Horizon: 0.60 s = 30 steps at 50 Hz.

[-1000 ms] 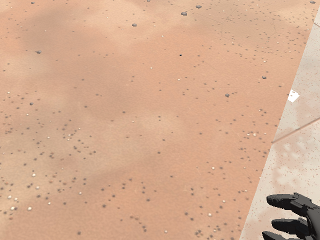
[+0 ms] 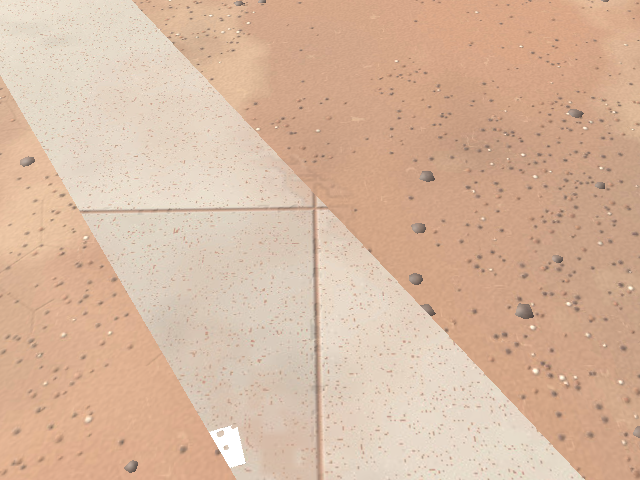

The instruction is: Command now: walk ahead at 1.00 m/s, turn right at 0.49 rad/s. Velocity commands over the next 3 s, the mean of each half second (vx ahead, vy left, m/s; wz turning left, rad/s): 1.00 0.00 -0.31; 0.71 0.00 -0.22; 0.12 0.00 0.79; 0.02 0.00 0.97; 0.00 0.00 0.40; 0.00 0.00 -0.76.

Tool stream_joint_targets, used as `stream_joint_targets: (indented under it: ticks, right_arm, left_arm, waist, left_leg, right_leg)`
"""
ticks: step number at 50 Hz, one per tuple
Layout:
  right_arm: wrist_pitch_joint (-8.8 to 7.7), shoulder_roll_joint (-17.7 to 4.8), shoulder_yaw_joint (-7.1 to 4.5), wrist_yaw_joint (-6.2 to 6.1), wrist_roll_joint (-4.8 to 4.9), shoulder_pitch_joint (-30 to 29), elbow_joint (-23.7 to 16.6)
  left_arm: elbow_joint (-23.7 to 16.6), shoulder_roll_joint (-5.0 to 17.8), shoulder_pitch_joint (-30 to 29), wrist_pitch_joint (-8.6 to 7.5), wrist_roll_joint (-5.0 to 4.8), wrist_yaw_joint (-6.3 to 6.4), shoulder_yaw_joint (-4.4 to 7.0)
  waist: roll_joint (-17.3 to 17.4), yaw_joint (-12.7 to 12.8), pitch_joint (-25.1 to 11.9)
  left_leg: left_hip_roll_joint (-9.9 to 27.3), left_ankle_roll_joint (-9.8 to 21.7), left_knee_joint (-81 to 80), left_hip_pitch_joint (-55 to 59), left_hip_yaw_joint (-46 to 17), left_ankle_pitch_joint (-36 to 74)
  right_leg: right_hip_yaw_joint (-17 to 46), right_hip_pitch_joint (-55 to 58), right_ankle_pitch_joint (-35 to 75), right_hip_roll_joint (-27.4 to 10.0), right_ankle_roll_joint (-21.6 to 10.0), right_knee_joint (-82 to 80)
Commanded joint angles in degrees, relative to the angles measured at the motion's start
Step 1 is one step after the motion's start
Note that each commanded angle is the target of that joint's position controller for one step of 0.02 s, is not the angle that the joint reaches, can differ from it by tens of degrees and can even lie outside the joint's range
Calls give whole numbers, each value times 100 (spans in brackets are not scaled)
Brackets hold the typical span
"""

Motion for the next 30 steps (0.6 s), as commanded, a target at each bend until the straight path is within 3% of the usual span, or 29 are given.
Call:
stream_joint_targets:
  ticks: [1,3,5,6,7,9,11,12,13,14,15,16,17,18,19,20,21,22,24,26,28,30]
  right_arm:
    - [-187,-350,-91,83,69,792,232]
    - [-281,-452,-101,123,151,849,377]
    - [-320,-581,-118,128,159,774,440]
    - [-323,-583,-110,142,190,756,466]
    - [-341,-699,-123,154,198,825,499]
    - [-336,-801,-129,173,249,1099,677]
    - [-303,-1099,-168,135,247,1267,800]
    - [-262,-1274,-194,93,240,1338,848]
    - [-186,-1410,-213,37,225,1256,855]
    - [-121,-1369,-191,-1,244,1080,787]
    - [-97,-684,-53,38,129,1252,610]
    - [-142,-283,33,124,317,1744,260]
    - [-164,-782,-60,70,277,980,145]
    - [-199,-697,-30,76,262,542,33]
    - [-199,-545,33,84,179,435,26]
    - [-132,-464,53,101,62,426,43]
    - [-49,-362,93,157,-6,623,16]
    - [13,-330,101,191,-58,465,-27]
    - [82,-270,132,241,-83,-265,-303]
    - [48,-222,203,282,-3,-1106,-642]
    - [4,-176,252,340,91,-1393,-723]
    - [5,-308,215,310,165,-1506,-746]
  left_arm:
    - [-693,-196,-434,16,70,-164,-170]
    - [-936,-193,-844,44,83,-207,-224]
    - [-1200,-100,-1373,31,71,-261,-273]
    - [-1245,-106,-1553,28,54,-316,-300]
    - [-1349,-172,-1734,6,27,-373,-357]
    - [-1354,-208,-1993,-10,29,-399,-388]
    - [-1236,-66,-1766,-4,65,-302,-335]
    - [-1092,77,-1318,-5,102,-228,-269]
    - [-768,250,-256,-6,97,-140,-165]
    - [-384,498,897,-13,101,-41,-33]
    - [-183,977,1443,-23,160,86,107]
    - [-327,1350,1200,5,122,142,191]
    - [-293,1058,962,2,29,159,207]
    - [-143,783,729,-49,-46,180,148]
    - [-36,564,611,-110,-74,160,117]
    - [14,369,426,-150,-95,169,67]
    - [50,258,396,-172,-100,195,32]
    - [129,107,488,-209,-134,200,4]
    - [247,100,691,-268,-192,209,23]
    - [245,168,644,-318,-174,178,63]
    - [242,379,660,-377,-232,129,160]
    - [313,576,835,-400,-312,100,230]
  waist:
    - [666,-124,54]
    - [654,-32,254]
    - [625,42,459]
    - [498,22,448]
    - [615,22,561]
    - [467,-52,679]
    - [674,141,353]
    - [851,396,-54]
    - [988,937,-643]
    - [866,1514,-1156]
    - [-157,1285,-1747]
    - [-1367,626,-2597]
    - [-512,803,-1960]
    - [-209,573,-921]
    - [116,312,-386]
    - [270,27,-170]
    - [-33,-201,-184]
    - [-33,-241,-22]
    - [19,-163,418]
    - [70,-80,743]
    - [87,-11,596]
    - [104,74,424]
  left_leg:
    - [1443,946,-1967,1338,-2182,-573]
    - [1456,991,-2299,1231,-1654,63]
    - [1316,945,-2684,973,-877,665]
    - [1077,856,-2885,809,-399,929]
    - [1153,859,-3117,552,-191,1367]
    - [1195,846,-3385,650,127,2333]
    - [1256,786,-2689,1454,408,4909]
    - [1311,735,-1841,1762,512,6227]
    - [1328,686,-507,1707,568,6874]
    - [1091,604,1210,1032,611,6193]
    - [579,617,3474,-299,430,1772]
    - [-266,530,5176,-1944,-355,-1270]
    - [-10,651,5387,-2692,-734,-768]
    - [263,608,4969,-2865,-519,-247]
    - [468,526,4477,-2575,-471,-161]
    - [613,455,4085,-2137,-494,-196]
    - [660,338,3815,-1823,-496,-303]
    - [710,227,3559,-1817,-477,-497]
    - [780,-7,2802,-2140,-332,-443]
    - [694,-136,1600,-1895,-201,600]
    - [418,-112,617,-835,-93,1804]
    - [254,10,292,-251,-102,2395]
  right_leg:
    - [498,-1976,-3,-544,80,-170]
    - [488,-2277,320,-552,137,-664]
    - [276,-2147,890,-600,202,-1635]
    - [-72,-1762,1268,-539,207,-2156]
    - [-358,-1282,1488,-592,155,-2742]
    - [-756,-596,1778,-514,-5,-3318]
    - [-1018,-98,1424,-220,-177,-3590]
    - [-1106,442,1028,-8,-264,-3587]
    - [-1057,1521,688,168,-364,-3664]
    - [-790,2891,655,3,-458,-4041]
    - [749,4192,-939,-1303,-455,-4018]
    - [4077,4995,-2181,-2603,-918,-5210]
    - [4011,4646,-1722,-2319,-888,-5676]
    - [3043,3758,-605,-2060,-918,-5685]
    - [2486,2853,229,-1772,-882,-5766]
    - [2002,2129,448,-1387,-738,-5878]
    - [1883,1702,430,-1304,-859,-6009]
    - [1834,1463,465,-1186,-960,-6180]
    - [1723,1131,379,-1116,-1134,-6649]
    - [1423,661,974,-873,-1084,-6915]
    - [1162,328,1896,-730,-868,-6985]
    - [1261,661,2662,-924,-718,-6982]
